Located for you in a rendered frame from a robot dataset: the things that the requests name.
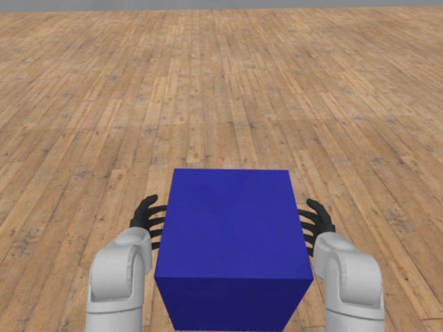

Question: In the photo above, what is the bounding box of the robot left forearm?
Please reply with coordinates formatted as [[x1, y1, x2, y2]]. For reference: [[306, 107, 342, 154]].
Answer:
[[84, 227, 152, 332]]

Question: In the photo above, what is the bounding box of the carton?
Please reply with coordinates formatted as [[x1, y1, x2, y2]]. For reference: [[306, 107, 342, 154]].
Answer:
[[154, 169, 314, 332]]

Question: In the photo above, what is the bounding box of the robot right forearm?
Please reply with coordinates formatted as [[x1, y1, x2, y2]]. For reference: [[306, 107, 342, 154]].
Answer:
[[313, 232, 385, 332]]

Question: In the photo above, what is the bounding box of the robot right hand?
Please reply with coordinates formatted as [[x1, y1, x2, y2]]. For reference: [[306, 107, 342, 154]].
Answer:
[[298, 199, 336, 257]]

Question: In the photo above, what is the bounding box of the robot left hand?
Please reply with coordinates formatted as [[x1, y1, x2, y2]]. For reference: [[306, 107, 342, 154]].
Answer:
[[129, 194, 167, 250]]

